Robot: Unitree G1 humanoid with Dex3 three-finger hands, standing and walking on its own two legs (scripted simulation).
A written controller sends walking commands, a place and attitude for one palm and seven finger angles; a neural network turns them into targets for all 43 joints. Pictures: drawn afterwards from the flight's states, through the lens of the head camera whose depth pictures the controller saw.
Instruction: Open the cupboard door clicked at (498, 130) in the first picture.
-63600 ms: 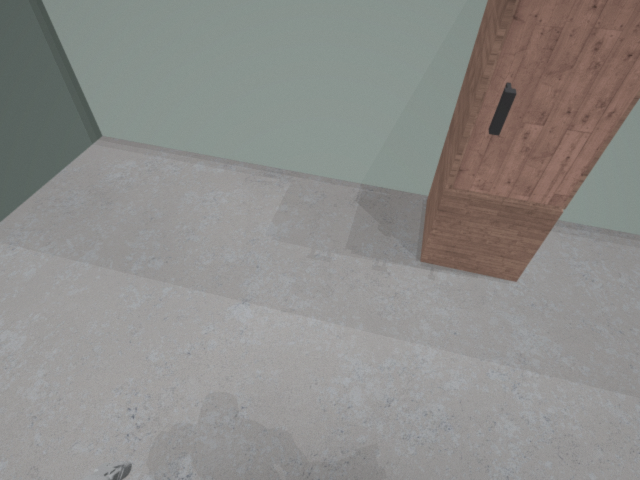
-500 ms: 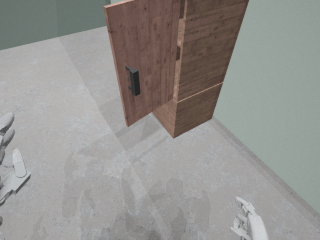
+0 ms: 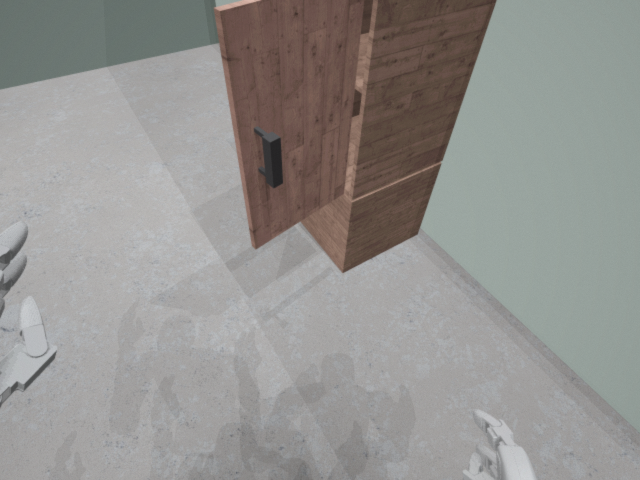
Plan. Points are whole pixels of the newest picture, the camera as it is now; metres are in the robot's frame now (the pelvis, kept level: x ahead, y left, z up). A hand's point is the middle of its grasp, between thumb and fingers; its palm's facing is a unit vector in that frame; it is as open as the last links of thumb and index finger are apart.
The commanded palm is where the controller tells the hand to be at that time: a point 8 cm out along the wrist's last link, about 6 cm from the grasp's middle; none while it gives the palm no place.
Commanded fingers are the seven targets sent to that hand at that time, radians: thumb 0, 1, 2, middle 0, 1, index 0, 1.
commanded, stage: let the arm hang, fingers relaxed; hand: left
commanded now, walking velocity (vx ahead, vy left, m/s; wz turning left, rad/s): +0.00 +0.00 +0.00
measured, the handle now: (266, 156) +0.73 +0.15 -0.04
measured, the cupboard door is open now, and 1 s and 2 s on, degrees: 100 100 100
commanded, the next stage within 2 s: look to check the result in 1.14 s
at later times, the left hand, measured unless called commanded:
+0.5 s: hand out of the picture -0.05 +0.18 -0.18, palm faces +0.04 -0.98 -0.17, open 7.2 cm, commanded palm none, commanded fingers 0.00 0.90 0.90 -0.20 -0.30 -0.20 -0.30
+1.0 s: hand out of the picture +0.06 +0.21 -0.15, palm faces +0.01 -0.95 -0.31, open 7.4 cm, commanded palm none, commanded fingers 0.00 0.90 0.90 -0.20 -0.30 -0.20 -0.30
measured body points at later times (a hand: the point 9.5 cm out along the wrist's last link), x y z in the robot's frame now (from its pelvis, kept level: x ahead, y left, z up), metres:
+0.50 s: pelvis -0.01 -0.01 +0.00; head +0.02 +0.01 +0.44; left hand -0.05 +0.23 -0.16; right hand +0.02 -0.27 -0.14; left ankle +0.06 +0.10 -0.74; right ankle -0.04 -0.10 -0.74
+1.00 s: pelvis +0.00 -0.01 +0.00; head +0.01 -0.03 +0.45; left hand +0.06 +0.26 -0.13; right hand +0.07 -0.27 -0.15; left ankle +0.06 +0.10 -0.74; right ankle -0.04 -0.10 -0.74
